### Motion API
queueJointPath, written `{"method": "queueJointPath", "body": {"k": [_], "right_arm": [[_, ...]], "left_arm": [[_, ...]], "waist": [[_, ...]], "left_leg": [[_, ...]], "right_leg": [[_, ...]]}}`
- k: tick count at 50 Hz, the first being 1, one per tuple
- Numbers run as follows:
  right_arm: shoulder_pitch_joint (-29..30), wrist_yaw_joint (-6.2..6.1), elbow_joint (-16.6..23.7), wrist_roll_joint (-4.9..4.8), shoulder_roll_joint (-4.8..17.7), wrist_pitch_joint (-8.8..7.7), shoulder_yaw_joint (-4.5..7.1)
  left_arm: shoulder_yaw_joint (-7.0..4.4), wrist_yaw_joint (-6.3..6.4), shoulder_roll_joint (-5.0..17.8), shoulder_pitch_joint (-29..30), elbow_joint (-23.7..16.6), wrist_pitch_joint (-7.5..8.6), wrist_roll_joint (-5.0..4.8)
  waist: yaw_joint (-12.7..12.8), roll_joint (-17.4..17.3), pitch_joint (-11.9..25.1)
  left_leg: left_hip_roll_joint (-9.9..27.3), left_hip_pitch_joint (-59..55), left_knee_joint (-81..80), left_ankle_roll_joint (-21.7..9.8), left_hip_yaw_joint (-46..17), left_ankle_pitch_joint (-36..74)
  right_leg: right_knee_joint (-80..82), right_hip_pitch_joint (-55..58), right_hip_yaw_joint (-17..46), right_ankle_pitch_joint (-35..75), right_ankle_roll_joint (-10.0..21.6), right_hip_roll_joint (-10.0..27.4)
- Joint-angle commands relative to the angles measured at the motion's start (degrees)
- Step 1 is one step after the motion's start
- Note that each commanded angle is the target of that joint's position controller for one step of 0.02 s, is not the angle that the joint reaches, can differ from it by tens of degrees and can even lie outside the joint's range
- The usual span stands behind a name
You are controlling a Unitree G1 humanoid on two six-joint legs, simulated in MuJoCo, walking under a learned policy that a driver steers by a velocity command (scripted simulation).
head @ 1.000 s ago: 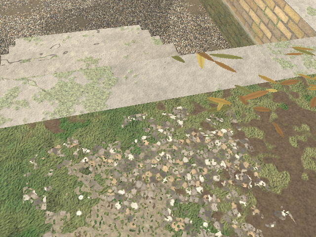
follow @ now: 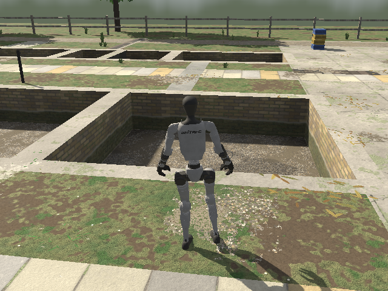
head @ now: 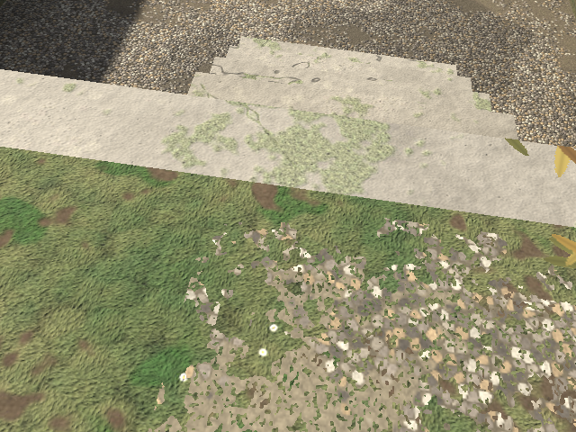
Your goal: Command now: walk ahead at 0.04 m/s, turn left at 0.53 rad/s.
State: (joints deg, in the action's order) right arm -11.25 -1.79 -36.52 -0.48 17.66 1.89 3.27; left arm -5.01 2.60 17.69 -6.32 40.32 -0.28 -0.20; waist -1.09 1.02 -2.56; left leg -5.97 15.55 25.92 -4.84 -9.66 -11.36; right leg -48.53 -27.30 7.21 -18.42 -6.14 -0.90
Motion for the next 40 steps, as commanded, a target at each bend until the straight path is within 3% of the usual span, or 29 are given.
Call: {"method": "queueJointPath", "body": {"k": [1,5,8,9,10,11,12,13,15,17,19,20,23,26,27,28,29,30,31,32,35,40], "right_arm": [[0.46,-0.13,4.05,0.05,10.06,-0.28,3.03],[-0.22,0.57,3.53,-0.04,8.55,-0.46,2.14],[-0.03,0.71,2.86,-0.01,6.33,-0.95,0.94],[-0.19,0.75,2.9,0.32,3.92,-1.52,0.1],[-0.73,0.87,3.35,0.54,0.48,-2.17,-0.99],[2.68,0.49,6.3,-0.73,4.55,-3.12,0.28],[3.14,0.35,5.56,-0.95,8.53,-3.74,1.49],[2.75,0.6,4.33,-0.57,8.6,-3.94,1.75],[2.66,1.14,3.64,0.52,6.79,-4.15,1.63],[3.57,1.81,3.41,0.76,3.38,-4.47,0.76],[5.58,2.24,3.69,0.77,-0.04,-4.45,-0.48],[6.96,2.4,4.01,0.76,-0.69,-4.49,-0.73],[8.05,2.68,4.36,0.15,1.96,-4.57,0.26],[3.29,2.03,3.16,0.26,4.76,-4.91,1.81],[0.4,1.29,3.14,1.01,7.57,-5.08,2.69],[-5.62,0.23,3.43,2.46,12.76,-4.69,3.79],[-7.29,0.43,2.28,2.46,11.84,-3.38,3.68],[-5.54,0.7,2.71,1.84,7.39,-2.91,2.42],[-1.57,0.69,3.11,1.29,5.31,-2.88,1.76],[2.38,0.75,3.39,0.93,4.0,-2.89,1.24],[6.38,0.72,2.57,1.85,4.27,-3.21,1.46],[6.68,-0.07,1.1,1.43,6.48,-2.98,2.35]], "left_arm": [[-1.02,-0.56,4.84,1.91,-4.03,1.72,-0.24],[-0.55,-2.03,4.57,2.44,-4.31,3.38,-0.87],[-0.33,-2.88,3.33,-2.64,-2.26,5.35,-0.7],[-0.6,-2.63,4.8,-5.97,-1.53,5.79,-0.11],[-0.9,-2.33,8.03,-10.54,-0.85,5.95,0.9],[-2.43,-3.09,12.73,-14.54,1.24,6.11,1.72],[-1.83,-3.1,9.76,-12.92,0.99,6.4,0.38],[-0.86,-2.67,6.83,-11.17,0.59,6.32,-0.23],[0.0,-2.09,5.55,-9.21,0.18,5.72,-0.27],[0.45,-1.7,5.16,-8.81,0.39,5.09,0.14],[0.48,-1.47,5.59,-8.96,1.08,4.1,-0.23],[0.32,-1.42,6.41,-9.98,1.59,3.5,-0.43],[-0.37,-1.27,9.03,-12.56,2.49,1.99,-0.9],[-0.4,-0.99,9.04,-9.49,1.24,1.65,-1.86],[0.07,-1.08,7.23,-9.95,0.8,2.08,-1.27],[1.57,-1.15,2.88,-10.3,-1.33,2.63,0.57],[2.02,-0.88,1.64,-16.08,-0.77,2.3,-0.45],[0.32,-0.71,6.88,-16.55,0.98,1.24,-1.45],[-0.36,-0.52,7.74,-14.08,0.85,0.4,-1.82],[-0.52,-0.03,7.1,-13.73,1.28,-0.68,-1.62],[-0.41,0.4,4.94,-13.27,-0.06,-2.66,-0.96],[0.54,-1.17,3.43,-7.5,-4.77,-2.62,-0.33]], "waist": [[-0.83,-8.83,7.06],[-1.87,-10.67,5.08],[1.64,-8.24,3.79],[2.76,-5.1,5.13],[3.08,4.63,6.46],[3.81,12.69,0.79],[3.73,7.95,-3.61],[3.18,6.69,-4.83],[2.56,6.41,-3.03],[2.5,6.38,0.11],[3.26,7.07,2.26],[3.9,7.59,2.65],[4.21,8.01,2.75],[-0.07,6.64,3.55],[-1.2,4.33,6.78],[-2.75,-6.72,15.32],[-1.34,-18.38,22.15],[-1.42,-11.29,17.21],[-0.32,-9.47,11.33],[1.04,-7.82,8.47],[2.63,-9.33,4.99],[1.14,-8.29,5.86]], "left_leg": [[14.57,-8.88,-6.0,-8.37,-17.85,4.27],[13.28,-4.33,-8.21,-8.72,-20.55,-15.35],[10.16,1.2,-5.65,-5.92,-19.51,-19.81],[7.78,6.35,0.55,-3.28,-16.37,-21.15],[0.68,14.18,15.84,0.59,-5.86,-21.53],[-1.55,26.25,24.45,2.19,-0.55,-25.74],[2.8,30.78,30.78,3.14,-1.52,-21.36],[3.68,31.2,31.99,3.86,-1.17,-16.97],[5.81,30.0,31.93,5.85,2.0,-11.18],[6.35,23.47,28.49,7.81,6.46,-7.76],[6.28,15.69,20.61,8.76,9.43,-4.76],[5.55,12.16,16.86,8.75,10.45,-3.28],[3.41,7.31,9.82,7.72,10.49,1.16],[3.39,-2.9,-2.9,4.64,9.1,11.17],[8.0,-11.67,-3.69,2.55,5.69,20.52],[21.15,-26.83,1.23,-2.92,-4.84,42.32],[31.97,-29.14,-1.15,-12.32,-17.4,42.93],[29.77,-22.73,-3.56,-12.14,-15.42,33.07],[26.41,-18.05,-4.57,-9.91,-9.27,27.03],[23.44,-13.7,-6.11,-8.3,-4.53,22.35],[20.3,-3.73,-10.12,-8.25,3.34,17.25],[23.15,-5.34,-10.86,-10.09,6.85,16.25]], "right_leg": [[4.18,-2.31,-0.1,-0.62,0.39,-0.22],[12.17,4.71,-3.05,-2.09,2.9,-0.37],[26.93,17.84,-4.83,5.79,6.31,0.11],[27.78,25.45,-0.02,4.81,8.41,5.28],[32.31,31.54,13.21,-3.55,12.92,14.39],[37.58,29.02,30.54,-13.64,20.85,22.31],[38.07,27.7,30.26,-19.6,22.19,22.91],[37.65,27.55,24.68,-14.83,20.12,19.6],[36.41,29.23,15.93,5.53,17.58,16.01],[34.44,26.68,6.68,30.09,16.85,12.76],[32.36,23.41,1.0,39.69,15.93,9.68],[31.76,21.89,0.28,41.28,15.62,9.0],[29.9,21.56,3.38,39.94,15.79,10.48],[24.83,19.67,6.55,33.53,12.97,9.79],[19.44,16.29,5.18,30.15,10.25,7.05],[5.0,6.21,1.89,9.08,6.71,2.05],[-8.39,-0.41,-1.28,-22.91,4.07,-2.88],[-16.71,-2.42,0.44,-23.12,2.93,-0.32],[-20.0,-5.5,-0.85,-19.44,2.45,0.92],[-19.72,-5.49,-1.63,-16.21,1.62,2.19],[-17.08,-0.66,-4.56,-8.23,-0.04,3.03],[-5.01,1.02,-5.83,-3.3,0.94,5.66]]}}
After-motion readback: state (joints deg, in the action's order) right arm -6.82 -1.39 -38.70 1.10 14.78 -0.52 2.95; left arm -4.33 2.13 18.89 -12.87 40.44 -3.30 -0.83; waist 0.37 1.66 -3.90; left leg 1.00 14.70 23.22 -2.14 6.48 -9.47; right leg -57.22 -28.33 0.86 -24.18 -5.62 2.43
